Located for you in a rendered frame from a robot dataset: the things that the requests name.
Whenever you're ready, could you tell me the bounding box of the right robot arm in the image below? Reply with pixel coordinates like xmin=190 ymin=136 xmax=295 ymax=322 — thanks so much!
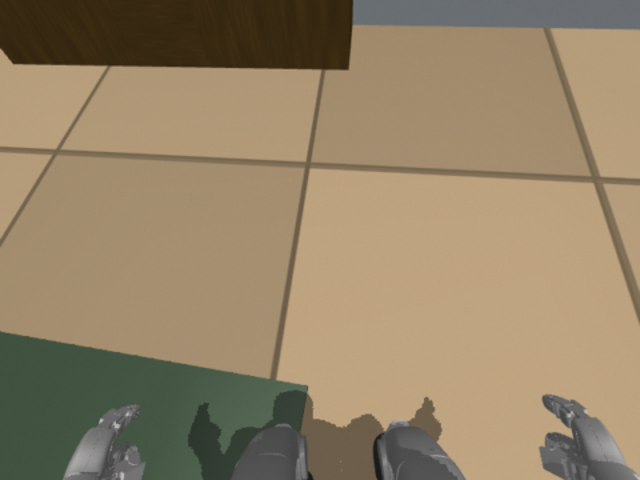
xmin=586 ymin=461 xmax=640 ymax=480

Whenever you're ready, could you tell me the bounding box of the left robot hand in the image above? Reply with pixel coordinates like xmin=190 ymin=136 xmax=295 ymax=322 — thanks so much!
xmin=63 ymin=404 xmax=146 ymax=480

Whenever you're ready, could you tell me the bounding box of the right robot hand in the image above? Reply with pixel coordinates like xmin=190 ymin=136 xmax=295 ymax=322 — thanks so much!
xmin=539 ymin=394 xmax=627 ymax=480

